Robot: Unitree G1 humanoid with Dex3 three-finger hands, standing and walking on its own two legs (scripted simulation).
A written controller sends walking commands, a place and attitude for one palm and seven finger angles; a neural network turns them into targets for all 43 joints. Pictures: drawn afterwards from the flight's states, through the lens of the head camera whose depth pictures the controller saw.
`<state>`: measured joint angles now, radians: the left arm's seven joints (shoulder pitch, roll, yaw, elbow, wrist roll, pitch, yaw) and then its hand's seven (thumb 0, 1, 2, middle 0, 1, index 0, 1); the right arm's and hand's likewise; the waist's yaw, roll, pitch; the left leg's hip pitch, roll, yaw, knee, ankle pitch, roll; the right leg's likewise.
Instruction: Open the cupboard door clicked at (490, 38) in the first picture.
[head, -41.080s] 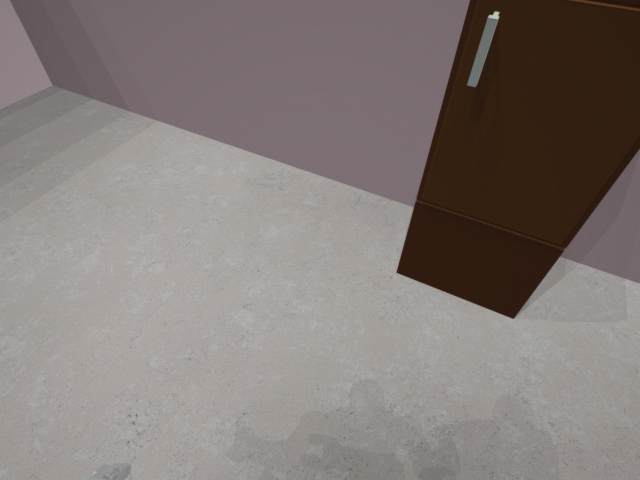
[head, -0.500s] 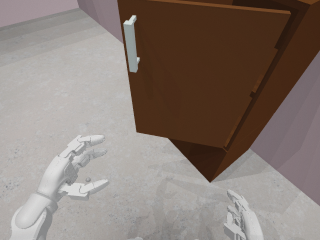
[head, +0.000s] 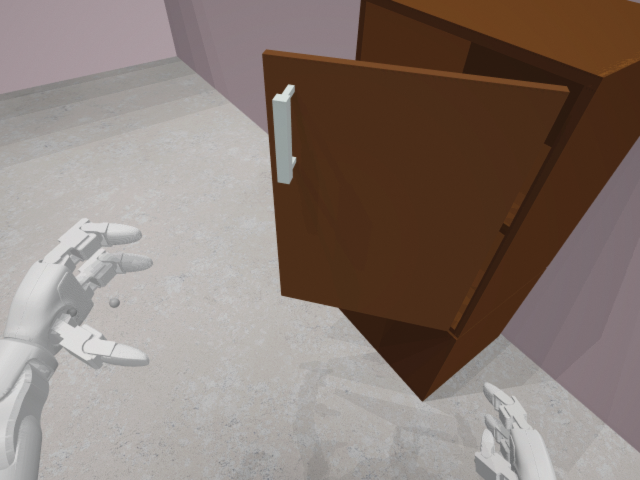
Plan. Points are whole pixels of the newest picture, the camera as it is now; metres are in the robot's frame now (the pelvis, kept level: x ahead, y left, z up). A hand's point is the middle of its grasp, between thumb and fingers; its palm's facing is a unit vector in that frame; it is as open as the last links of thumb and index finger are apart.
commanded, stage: raise the hand with hooked fingers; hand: left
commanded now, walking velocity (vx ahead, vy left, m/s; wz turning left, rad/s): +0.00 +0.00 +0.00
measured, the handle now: (287, 135) +0.57 +0.11 +0.15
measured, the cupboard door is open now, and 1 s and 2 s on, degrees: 40 40 40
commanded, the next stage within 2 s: move the hooked fingers beside the handle in 0.86 s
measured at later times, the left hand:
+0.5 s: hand (114, 244) +0.31 +0.26 +0.17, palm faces -0.09 -0.99 -0.10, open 14.0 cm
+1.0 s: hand (114, 247) +0.30 +0.26 +0.17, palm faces -0.05 -1.00 -0.08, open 14.0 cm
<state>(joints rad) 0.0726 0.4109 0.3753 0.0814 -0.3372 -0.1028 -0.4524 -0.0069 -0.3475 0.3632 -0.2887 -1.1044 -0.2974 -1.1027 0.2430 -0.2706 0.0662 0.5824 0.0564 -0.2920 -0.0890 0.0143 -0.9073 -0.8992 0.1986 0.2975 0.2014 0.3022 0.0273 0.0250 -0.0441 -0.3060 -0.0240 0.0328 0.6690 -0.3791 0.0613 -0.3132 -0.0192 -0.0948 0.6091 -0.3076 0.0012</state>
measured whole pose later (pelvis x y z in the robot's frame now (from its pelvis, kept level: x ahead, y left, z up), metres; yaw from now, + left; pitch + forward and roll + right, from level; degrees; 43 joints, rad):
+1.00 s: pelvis +0.01 -0.02 +0.01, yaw +0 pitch +1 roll -1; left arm -0.18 0.51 0.48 0.34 -0.33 0.03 -0.61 -0.01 -0.50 0.30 -0.30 -1.20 -0.31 -1.20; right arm 0.24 -0.28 0.08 0.59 0.07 -0.22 -0.08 0.01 -0.91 -0.90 0.20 0.30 0.20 0.30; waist 0.03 0.05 -0.03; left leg -0.22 -0.01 0.03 0.53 -0.32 0.04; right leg -0.25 0.00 -0.09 0.51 -0.27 -0.03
